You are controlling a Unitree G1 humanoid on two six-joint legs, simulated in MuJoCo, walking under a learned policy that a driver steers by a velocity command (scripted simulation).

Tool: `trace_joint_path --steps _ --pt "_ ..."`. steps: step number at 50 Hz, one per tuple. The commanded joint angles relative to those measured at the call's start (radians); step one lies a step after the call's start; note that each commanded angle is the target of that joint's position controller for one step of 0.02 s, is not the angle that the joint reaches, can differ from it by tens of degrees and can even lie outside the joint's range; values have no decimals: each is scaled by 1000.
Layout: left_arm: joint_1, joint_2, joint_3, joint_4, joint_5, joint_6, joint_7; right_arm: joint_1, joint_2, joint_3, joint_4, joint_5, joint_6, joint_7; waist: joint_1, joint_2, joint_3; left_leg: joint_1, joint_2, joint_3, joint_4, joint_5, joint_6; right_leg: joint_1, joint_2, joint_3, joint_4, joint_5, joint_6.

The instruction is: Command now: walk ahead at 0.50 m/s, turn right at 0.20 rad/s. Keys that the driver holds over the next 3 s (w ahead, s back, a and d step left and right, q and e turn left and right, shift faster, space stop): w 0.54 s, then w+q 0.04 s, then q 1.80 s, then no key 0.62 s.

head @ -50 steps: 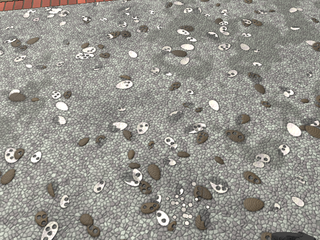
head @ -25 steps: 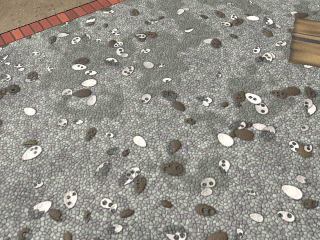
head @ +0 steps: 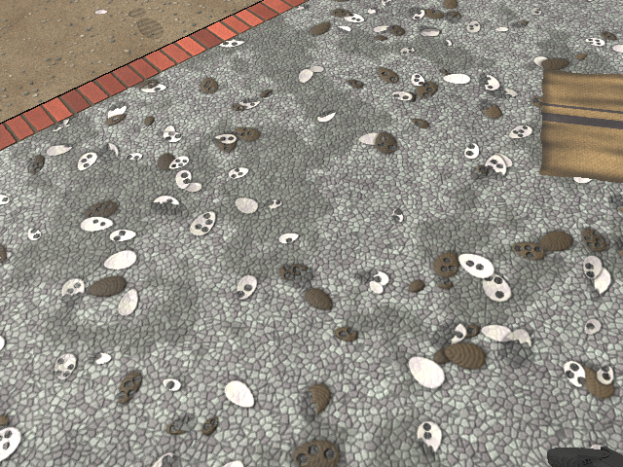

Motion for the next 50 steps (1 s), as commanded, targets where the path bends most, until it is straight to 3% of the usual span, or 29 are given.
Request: trace_joint_path --steps 1,3,4,5,6,7,8,9,10,11,13,15,18,21,25,28,29,30,31,32,33,34,35,36,37,39,41,46,50 --pt "77 162 42 -7 0 1 10 -142 -95 -19 -109 3 -29 14 21 -131 29 -25 -20 13 -54 -56 38 51 -312 163 -20 360 -122" --pt "68 172 46 -1 1 11 15 -95 -111 -25 -102 4 -33 17 -10 -154 13 32 -38 30 -68 -144 68 96 -326 171 33 505 -104" --pt "49 178 47 -5 2 14 15 -25 -130 -36 -86 4 -35 14 -51 -164 -29 137 -68 58 -83 -169 91 97 -306 152 106 678 -90" --pt "28 166 39 -11 5 17 14 104 -162 -53 -51 0 -36 9 -119 -150 -121 333 -72 69 -97 -119 125 59 -255 110 255 785 -66" --pt "16 130 21 -35 18 17 12 278 -210 -64 -25 -15 -36 3 -191 -84 -269 629 73 -89 -53 -91 195 -111 -198 75 513 607 -34" --pt "157 43 -3 -36 3 1 7 382 -274 -86 10 -18 -26 6 -149 197 -398 990 291 -536 -115 -279 358 -503 -22 2 889 0 49" --pt "130 106 2 -26 -7 -13 3 384 -180 -60 19 12 -23 11 -173 185 -374 1001 317 -694 -223 -445 356 -650 -32 82 1003 -285 47" --pt "30 160 17 -48 -24 -21 -1 312 -136 -46 8 18 -17 7 -174 97 -206 872 286 -555 -244 -484 309 -722 -89 73 1034 -217 43" --pt "-40 155 13 -65 -19 -26 -2 248 -121 -39 -7 6 -9 3 -152 7 -122 733 245 -435 -265 -419 278 -706 -141 27 994 -133 42" --pt "-80 143 16 -75 -4 -29 -3 207 -103 -32 -8 -2 -6 4 -127 -22 -49 615 207 -360 -297 -321 270 -690 -174 2 921 -80 48" --pt "-43 115 17 -67 4 -19 -4 185 -96 -24 -8 -13 -11 5 -81 22 -41 506 168 -279 -344 -194 269 -599 -213 -9 843 -30 59" --pt "-37 84 9 -64 6 -8 -3 194 -107 -27 7 -2 -16 4 -68 29 -37 466 154 -205 -376 -111 279 -588 -229 -31 764 -16 78" --pt "-134 64 -1 -96 15 -8 -1 217 -147 -37 25 4 -12 -7 -87 8 -17 459 137 -122 -410 -39 272 -621 -238 -53 586 133 101" --pt "-232 44 -10 -116 11 -18 -10 254 -158 -38 43 13 -1 -14 -122 7 -3 459 96 -43 -415 -36 235 -571 -211 -81 388 309 101" --pt "-348 51 -12 -152 -1 -27 -28 334 -167 -39 83 21 15 -16 -162 11 22 545 134 -48 -386 -60 224 -563 -181 -91 263 360 88" --pt "-375 74 -5 -173 -1 -35 -42 352 -178 -45 103 24 33 -23 -145 21 29 633 180 -80 -322 2 204 -553 -168 -82 207 262 54" --pt "-346 89 2 -169 0 -39 -43 347 -186 -47 105 25 38 -25 -120 28 15 644 183 -91 -283 66 195 -501 -155 -87 191 225 43" --pt "-264 113 16 -148 9 -43 -40 321 -191 -47 101 24 45 -28 -64 31 -25 635 152 -74 -178 234 172 -375 -126 -107 147 232 23" --pt "-126 163 39 -109 24 -48 -33 314 -173 -39 93 18 47 -31 0 16 -130 574 90 -41 -3 292 133 -151 -138 -105 138 336 -8" --pt "37 242 56 -88 51 -48 -21 302 -114 -15 52 -11 43 -34 53 -100 -301 366 9 -1 299 2 81 165 -337 79 214 619 -71" --pt "45 277 61 -77 48 -33 -24 485 -8 16 70 -3 30 -28 -21 -360 -457 29 -130 1 615 -748 19 464 -579 425 195 736 -238" --pt "44 185 41 -94 37 -23 -23 434 -138 -16 91 20 28 -31 29 -220 -444 -8 -94 -111 712 -762 12 382 -538 417 157 700 -208" --pt "-27 148 26 -99 29 -20 -18 338 -170 -32 56 37 32 -34 14 -193 -295 -69 -60 -85 730 -714 9 268 -503 254 145 756 -174" --pt "-90 126 18 -96 27 -19 -16 303 -153 -32 51 31 42 -41 -19 -137 -222 -55 -19 -56 694 -653 -3 143 -459 161 119 785 -150" --pt "-139 102 13 -92 25 -19 -17 294 -145 -38 52 19 59 -46 -48 -127 -159 -18 4 -44 652 -606 -12 24 -429 93 78 762 -136" --pt "-205 99 15 -83 40 -26 -18 338 -103 -41 50 22 100 -51 -106 -170 -125 106 16 -18 626 -533 -29 -149 -402 -3 2 721 -139" --pt "-245 117 22 -74 44 -29 -11 324 -85 -44 24 18 125 -56 -124 -172 -94 105 20 -6 572 -477 -42 -208 -405 -69 -47 683 -156" --pt "-257 148 33 -44 33 -3 22 218 -74 -43 -44 9 133 -36 -97 -148 -97 134 37 25 342 -280 -28 -174 -397 -188 -78 534 -142" --pt "-233 183 45 -19 16 27 21 132 -91 -51 -100 9 144 -13 -64 -138 -76 141 24 64 221 -317 -3 -98 -429 -205 -39 464 -130"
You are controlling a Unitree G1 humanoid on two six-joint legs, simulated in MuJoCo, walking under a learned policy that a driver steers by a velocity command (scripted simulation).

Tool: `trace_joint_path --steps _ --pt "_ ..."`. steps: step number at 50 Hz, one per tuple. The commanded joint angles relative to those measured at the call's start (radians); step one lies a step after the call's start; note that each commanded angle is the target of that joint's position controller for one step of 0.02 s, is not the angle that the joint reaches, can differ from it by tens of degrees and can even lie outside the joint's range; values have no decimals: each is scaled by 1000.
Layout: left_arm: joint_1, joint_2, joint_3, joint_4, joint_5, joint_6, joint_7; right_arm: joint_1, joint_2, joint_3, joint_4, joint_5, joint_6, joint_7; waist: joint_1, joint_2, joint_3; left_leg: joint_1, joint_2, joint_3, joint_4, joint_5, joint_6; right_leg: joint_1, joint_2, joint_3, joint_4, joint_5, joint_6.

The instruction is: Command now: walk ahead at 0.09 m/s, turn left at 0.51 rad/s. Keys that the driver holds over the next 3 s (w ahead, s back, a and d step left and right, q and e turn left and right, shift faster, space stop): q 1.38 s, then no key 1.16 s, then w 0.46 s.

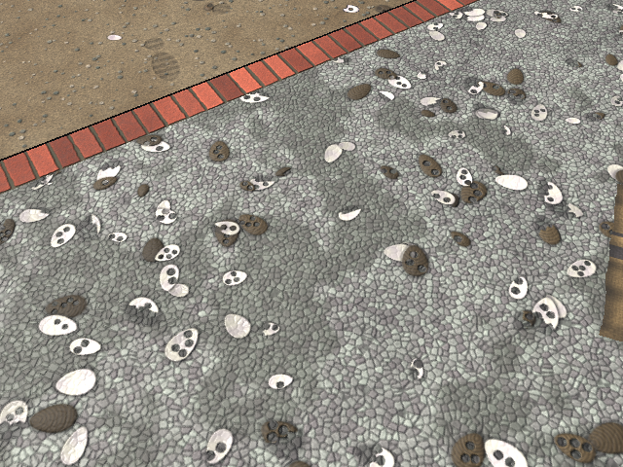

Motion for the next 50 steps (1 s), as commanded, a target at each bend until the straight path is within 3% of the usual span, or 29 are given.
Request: trace_joint_path --steps 1,3,5,6,7,8,9,10,11,12,14,18,24,27,28,29,30,31,33,34,37,41,46,48,49,50 --pt "-40 189 48 -55 -17 8 2 -8 -77 -23 -90 -1 5 17 -6 -120 -107 88 1 20 -62 -38 23 73 -312 121 -62 357 -177" --pt "-41 203 54 -49 -31 19 -1 -17 -82 -29 -112 1 13 26 -12 -130 -103 106 -13 39 -134 -77 46 111 -329 126 -5 363 -153" --pt "-38 192 54 -37 -46 26 -1 23 -93 -39 -110 -1 12 26 -43 -111 -116 225 -53 66 -305 51 87 97 -292 83 121 363 -85" --pt "25 164 50 -17 -33 25 -5 79 -159 -64 -102 -5 8 11 -52 -13 -158 373 -38 -7 -388 328 132 35 -218 31 279 294 -14" --pt "16 119 34 -57 13 16 -12 128 -295 -96 -112 -14 6 -14 -33 255 -203 603 189 -326 -352 796 265 -265 -80 -32 588 -118 83" --pt "-51 106 25 -88 20 15 -11 131 -270 -80 -129 -36 -10 -7 -75 260 -287 642 322 -533 -393 807 448 -440 28 137 821 -529 118" --pt "-92 147 38 -85 -3 20 -14 123 -228 -67 -129 -29 -29 5 -94 119 -285 618 279 -453 -410 756 429 -466 4 244 904 -506 104" --pt "-98 133 36 -86 -21 23 -9 79 -209 -62 -127 -18 -43 2 -64 82 -238 580 221 -369 -405 660 367 -487 -13 263 889 -425 87" --pt "-88 130 37 -73 -15 27 2 34 -184 -57 -130 -2 -46 -2 -43 38 -202 536 177 -326 -413 569 316 -492 -27 270 829 -355 84" --pt "-87 149 44 -72 -7 31 12 -5 -166 -50 -138 6 -42 -11 -24 51 -187 490 156 -307 -428 512 293 -463 -32 276 782 -301 86" --pt "-65 134 42 -68 -7 34 13 -21 -172 -49 -149 -6 -34 -20 -3 83 -198 437 129 -298 -441 509 292 -392 -2 268 728 -244 98" --pt "-78 107 30 -70 -13 35 13 -12 -191 -58 -153 -2 -27 -33 -18 92 -208 416 110 -322 -440 396 285 -321 23 284 530 -195 116" --pt "-75 125 34 -75 -20 25 -9 -35 -190 -57 -161 -3 -11 -28 -33 143 -173 348 84 -442 -441 184 262 -203 54 294 326 -177 98" --pt "8 130 43 -54 -19 10 -21 -66 -177 -49 -170 11 1 -32 17 134 -169 308 31 -461 -377 154 204 -49 51 271 56 -20 60" --pt "44 181 57 -48 -7 11 -18 -41 -145 -40 -172 10 2 -35 11 61 -182 219 -22 -412 -291 19 151 61 -67 355 -3 31 17" --pt "21 273 74 -56 10 22 -8 9 -94 -28 -185 6 -3 -32 -49 -217 -161 26 -186 -216 -79 -291 84 133 -285 588 -39 176 -102" --pt "7 247 68 -71 39 19 -11 -1 -168 -51 -191 -2 -14 -31 -24 -292 -137 -45 -189 -157 158 -433 38 43 -409 734 -79 233 -239" --pt "-54 194 51 -99 35 15 -5 19 -223 -72 -169 1 -15 -29 -43 -203 -117 -32 -148 -181 293 -368 24 11 -375 656 -71 220 -236" --pt "-123 138 35 -115 3 16 6 59 -196 -74 -127 1 5 -32 -62 -161 -82 -53 -134 -153 394 -252 -8 12 -258 478 -48 162 -154" --pt "-117 132 30 -114 -5 18 12 58 -170 -68 -128 2 12 -30 -51 -163 -68 -71 -128 -143 428 -219 -24 22 -244 436 -45 187 -154" --pt "-44 147 32 -102 2 34 26 -17 -122 -47 -170 17 11 -22 2 -185 -67 -100 -98 -74 315 -170 -53 105 -226 350 -52 230 -172" --pt "-13 202 53 -102 -2 45 21 -58 -94 -27 -209 7 9 -7 36 -204 -113 -3 -47 -25 107 -199 -58 164 -271 301 -35 306 -188" --pt "-30 237 67 -103 -27 46 -4 -17 -114 -35 -214 11 22 12 13 -218 -120 178 -61 50 -131 -150 -4 113 -300 242 15 346 -160" --pt "-41 221 64 -95 -47 43 -7 53 -116 -45 -190 9 26 16 -35 -188 -129 322 -90 75 -338 6 52 58 -278 189 114 285 -94" --pt "20 178 54 -70 -39 39 -12 97 -155 -61 -177 7 25 5 -42 -89 -149 469 -76 8 -422 160 93 -43 -231 123 240 162 -21" --pt "20 104 28 -102 18 37 -18 137 -283 -90 -190 5 19 -13 -24 230 -169 661 185 -347 -421 580 199 -333 -105 38 561 -316 82"
Over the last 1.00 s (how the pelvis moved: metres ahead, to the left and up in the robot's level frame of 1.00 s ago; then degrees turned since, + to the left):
0.47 -0.02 0.00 10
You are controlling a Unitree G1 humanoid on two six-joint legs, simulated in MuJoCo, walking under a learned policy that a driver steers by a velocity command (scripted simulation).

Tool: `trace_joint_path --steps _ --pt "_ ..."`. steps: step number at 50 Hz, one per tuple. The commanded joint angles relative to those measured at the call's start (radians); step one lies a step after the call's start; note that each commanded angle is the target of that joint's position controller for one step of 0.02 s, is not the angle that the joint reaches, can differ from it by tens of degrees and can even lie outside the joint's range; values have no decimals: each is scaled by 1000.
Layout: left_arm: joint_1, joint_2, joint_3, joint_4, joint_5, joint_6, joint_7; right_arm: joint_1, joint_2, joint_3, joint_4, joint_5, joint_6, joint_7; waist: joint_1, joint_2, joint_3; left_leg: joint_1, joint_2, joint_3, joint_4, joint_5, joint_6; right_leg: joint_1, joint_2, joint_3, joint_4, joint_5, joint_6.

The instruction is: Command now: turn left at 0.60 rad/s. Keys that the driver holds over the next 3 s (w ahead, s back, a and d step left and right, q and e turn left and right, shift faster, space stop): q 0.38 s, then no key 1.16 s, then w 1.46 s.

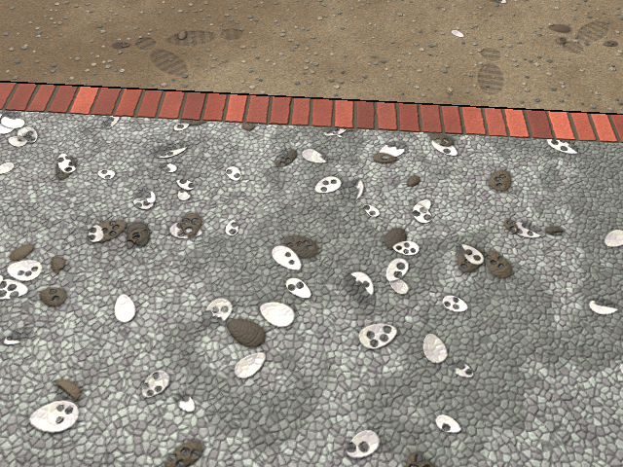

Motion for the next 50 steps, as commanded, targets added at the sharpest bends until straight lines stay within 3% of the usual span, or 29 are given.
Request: trace_joint_path --steps 1,2,3,4,5,7,12,15,19,22,23,24,25,26,27,29,32,34,36,38,39,40,41,42,43,45,50 --pt "-56 74 14 -110 36 -18 4 122 -277 -72 -70 -40 -37 -10 -64 305 -201 295 397 -555 -179 688 344 -392 115 114 522 -365 28" --pt "-91 119 27 -110 16 -15 11 107 -228 -59 -64 -45 -60 -1 -81 191 -193 266 349 -479 -201 599 337 -398 90 187 611 -318 19" --pt "-85 122 32 -109 4 -12 15 64 -202 -50 -54 -34 -72 -4 -49 171 -154 231 287 -401 -202 512 279 -401 76 204 605 -229 5" --pt "-65 123 35 -89 10 -10 22 21 -177 -44 -56 -18 -73 -10 -29 131 -138 213 238 -360 -201 431 230 -399 68 213 570 -157 3" --pt "-53 131 39 -87 19 -8 27 -10 -164 -36 -59 -8 -70 -16 -14 144 -128 184 218 -343 -204 434 214 -381 73 214 553 -103 10" --pt "-26 117 38 -83 16 -10 22 -15 -157 -28 -65 -15 -66 -26 0 158 -153 160 191 -331 -210 447 217 -328 101 209 547 -36 22" --pt "-57 83 24 -100 12 -14 18 4 -176 -34 -59 -13 -60 -38 -24 161 -147 169 170 -385 -201 311 219 -294 129 227 304 -7 40" --pt "-66 84 22 -108 8 -20 10 -3 -187 -38 -61 -14 -53 -34 -34 173 -133 120 162 -441 -194 226 222 -229 147 236 200 -25 35" --pt "-51 92 26 -119 0 -37 -4 -23 -188 -39 -66 -9 -43 -24 -34 183 -141 110 150 -530 -160 271 215 -149 171 242 80 -46 15" --pt "25 82 25 -101 4 -49 -18 -59 -161 -26 -68 2 -34 -28 9 177 -173 99 113 -520 -89 318 164 2 160 211 -157 119 -16" --pt "37 99 29 -101 16 -51 -17 -31 -135 -18 -60 1 -35 -31 7 139 -179 47 77 -489 -51 222 116 93 100 248 -233 244 -43" --pt "32 154 34 -121 34 -48 -12 26 -79 -1 -53 -19 -38 -30 -32 -56 -201 -47 -27 -362 126 -45 51 185 -89 434 -279 390 -113" --pt "12 191 37 -108 56 -44 -13 20 -112 -13 -74 -11 -45 -35 -57 -261 -129 -198 -148 -214 272 -362 -5 124 -231 636 -301 501 -299" --pt "-11 145 27 -130 45 -48 -10 31 -186 -35 -52 -22 -50 -41 -32 -184 -120 -208 -97 -226 474 -385 -47 85 -264 651 -310 455 -364" --pt "-32 123 19 -132 33 -48 -4 28 -207 -48 -33 -13 -48 -39 -36 -132 -102 -219 -93 -226 561 -327 -60 75 -209 571 -298 413 -331" --pt "-61 96 7 -131 8 -46 2 41 -151 -39 -4 -15 -33 -44 -40 -102 -79 -244 -86 -231 593 -237 -93 97 -129 465 -276 370 -270" --pt "-39 70 -6 -114 13 -36 5 17 -67 -8 -3 -10 -32 -37 -25 -128 -96 -173 -57 -160 410 -193 -114 129 -65 357 -257 447 -256" --pt "-25 86 -1 -107 13 -25 4 -18 -32 11 -10 -14 -38 -32 1 -163 -118 -80 -21 -96 219 -200 -116 141 -54 333 -239 480 -253" --pt "11 113 4 -96 7 -14 2 -11 -50 6 3 -5 -41 -30 16 -173 -130 -9 -26 -60 60 -134 -110 152 -66 353 -217 505 -259" --pt "23 98 -6 -83 -7 -13 -1 45 -56 4 39 -11 -44 -28 -18 -143 -122 126 -34 -45 -214 101 -76 112 -50 342 -195 485 -219" --pt "60 84 -13 -71 -2 -26 -5 44 -88 2 36 -21 -44 -31 -7 -102 -134 222 9 -109 -235 212 -46 56 -39 338 -195 425 -165" --pt "76 63 -23 -77 27 -44 -15 58 -155 -9 26 -30 -42 -41 20 30 -174 307 119 -212 -166 463 -5 -4 14 275 -134 321 -103" --pt "93 18 -34 -73 32 -53 -18 18 -136 -3 47 -38 -42 -36 60 173 -181 198 129 -215 -127 333 61 46 79 196 -173 140 -48" --pt "32 54 -32 -67 39 -52 -16 -7 -76 8 31 -38 -47 -24 15 127 -146 139 97 -209 -146 183 68 79 88 184 -158 140 -14" --pt "3 66 -27 -65 32 -50 -15 1 -58 16 42 -45 -52 -20 1 97 -118 114 80 -201 -160 120 51 72 92 179 -147 155 -12" --pt "10 59 -29 -57 25 -36 -6 10 -73 16 56 -42 -66 -20 2 103 -70 77 64 -194 -163 118 30 63 90 183 -142 186 -16" --pt "38 52 -29 -19 21 -31 5 32 -52 28 81 -36 -79 -26 3 80 -52 61 53 -188 -154 135 25 69 85 185 -147 205 -8"
Over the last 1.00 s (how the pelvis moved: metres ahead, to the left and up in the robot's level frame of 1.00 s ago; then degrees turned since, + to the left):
0.03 0.03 -0.01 36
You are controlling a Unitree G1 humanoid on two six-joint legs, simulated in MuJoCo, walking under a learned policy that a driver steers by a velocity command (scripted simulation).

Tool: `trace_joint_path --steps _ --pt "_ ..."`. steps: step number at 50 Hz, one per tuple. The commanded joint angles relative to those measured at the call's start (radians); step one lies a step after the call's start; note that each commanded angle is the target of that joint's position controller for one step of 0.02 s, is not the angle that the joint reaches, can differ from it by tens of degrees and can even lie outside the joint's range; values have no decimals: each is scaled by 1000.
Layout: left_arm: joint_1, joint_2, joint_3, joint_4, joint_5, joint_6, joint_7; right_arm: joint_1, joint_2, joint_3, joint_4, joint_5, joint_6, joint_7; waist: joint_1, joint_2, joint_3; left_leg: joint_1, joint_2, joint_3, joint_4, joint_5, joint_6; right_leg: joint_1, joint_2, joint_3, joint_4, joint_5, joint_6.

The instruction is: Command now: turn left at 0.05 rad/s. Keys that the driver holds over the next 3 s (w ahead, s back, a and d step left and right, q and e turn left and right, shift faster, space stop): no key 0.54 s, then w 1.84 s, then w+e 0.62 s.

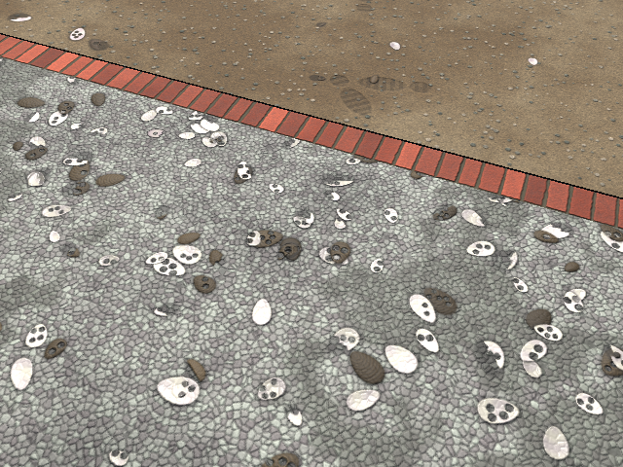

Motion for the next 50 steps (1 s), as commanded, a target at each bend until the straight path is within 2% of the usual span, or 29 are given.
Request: trace_joint_path --steps 1,9,27,28,30,32,33,34,35,36,37,38,39,40,41,42,43,44,45,46,47,50 --pt "-12 105 26 -39 -2 -10 10 -10 -129 -30 -48 1 -19 -5 -4 68 -15 -39 83 -93 -121 170 35 14 -16 6 -40 131 -2" --pt "11 115 30 26 -6 -6 23 -2 -117 -26 0 5 -25 -4 -6 31 -27 -22 67 -75 -113 215 37 32 -22 8 -46 162 9" --pt "53 102 26 157 -11 4 42 34 -110 -20 161 14 -26 -11 -5 23 -5 -22 36 -32 -118 221 24 38 -12 -2 -60 165 0" --pt "69 91 24 170 -12 6 42 49 -108 -19 176 15 -24 -13 -6 32 -25 -15 29 -29 -131 114 28 43 5 -22 -53 78 -1" --pt "58 81 23 173 -22 5 44 60 -147 -32 185 26 -16 -18 -23 80 22 -55 45 -80 -178 -297 74 -41 60 -81 37 -185 -19" --pt "11 56 16 142 -26 -18 38 105 -193 -46 192 33 -25 -16 -52 179 98 -89 178 -282 -293 -557 160 -170 68 -97 182 -235 -37" --pt "7 52 15 133 -34 -35 29 108 -209 -52 193 37 -35 -16 -51 219 126 -101 252 -382 -342 -582 205 -214 43 -71 260 -210 -56" --pt "5 54 16 128 -41 -53 19 99 -205 -52 191 39 -46 -15 -46 221 151 -114 289 -433 -358 -545 230 -238 14 -39 295 -214 -79" --pt "17 54 16 128 -47 -69 9 75 -192 -49 183 41 -54 -14 -29 210 156 -101 296 -425 -349 -486 230 -243 -4 -28 268 -241 -102" --pt "49 50 15 138 -49 -82 -1 36 -184 -47 173 49 -56 -11 0 193 148 -113 275 -370 -321 -415 207 -178 -10 -34 164 -226 -123" --pt "136 49 21 177 -48 -92 -7 -21 -176 -44 158 56 -53 -9 50 163 115 -183 217 -271 -273 -333 166 4 12 -66 15 -107 -133" --pt "225 62 31 226 -36 -93 -10 -47 -152 -38 146 49 -53 -9 79 108 79 -248 141 -171 -163 -220 126 160 37 -59 -35 -8 -117" --pt "342 115 47 254 -26 -94 -9 -60 -84 -18 132 34 -60 -4 110 -76 15 -340 40 -23 130 -115 62 296 -111 171 -145 -91 -146" --pt "433 245 72 262 -24 -100 -23 -72 -69 -18 82 40 -77 -11 117 -328 -6 -521 -61 54 392 -237 21 369 -327 617 -321 -249 -288" --pt "358 181 49 244 -12 -112 -26 -57 -120 -30 90 62 -92 -10 71 -205 46 -590 -2 -36 572 -268 33 311 -379 703 -350 -331 -330" --pt "283 123 34 216 -19 -118 -23 -35 -125 -31 103 71 -104 0 39 -129 109 -642 47 -54 631 -163 55 288 -345 592 -343 -312 -304" --pt "245 110 29 198 -20 -120 -25 -20 -121 -32 123 65 -112 7 25 -98 106 -645 81 -30 626 -69 68 289 -291 474 -345 -241 -265" --pt "230 105 25 192 -23 -117 -27 -42 -129 -39 121 54 -117 10 22 -75 108 -662 105 -14 592 6 70 303 -267 395 -349 -124 -237" --pt "242 67 13 193 -18 -110 -27 -64 -133 -45 119 42 -118 17 27 -68 88 -631 123 3 558 64 68 304 -224 302 -352 10 -209" --pt "271 61 9 201 -14 -104 -24 -70 -112 -42 118 39 -117 25 30 -99 70 -601 124 27 524 99 56 300 -205 241 -350 136 -206" --pt "297 57 7 207 -14 -98 -19 -82 -94 -39 116 35 -114 31 35 -95 58 -596 120 50 498 120 40 310 -188 191 -344 251 -210" --pt "308 88 9 201 -11 -82 1 -197 -50 -23 70 37 -108 37 50 -64 77 -570 102 89 317 203 0 252 -164 106 -366 343 -216"
Over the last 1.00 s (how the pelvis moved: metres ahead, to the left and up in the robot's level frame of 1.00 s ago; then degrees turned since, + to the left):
0.00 0.02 0.01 19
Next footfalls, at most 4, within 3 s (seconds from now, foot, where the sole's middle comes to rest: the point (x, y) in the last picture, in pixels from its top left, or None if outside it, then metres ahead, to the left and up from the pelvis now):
1.24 left None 0.43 0.09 -0.77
1.78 right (388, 378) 0.73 -0.15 -0.77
2.32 left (294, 273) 1.03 0.09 -0.77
2.88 right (383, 203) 1.31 -0.17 -0.77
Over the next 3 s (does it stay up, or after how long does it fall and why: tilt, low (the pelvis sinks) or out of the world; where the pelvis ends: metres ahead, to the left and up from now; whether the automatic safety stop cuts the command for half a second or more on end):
stays up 1.23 -0.08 -0.01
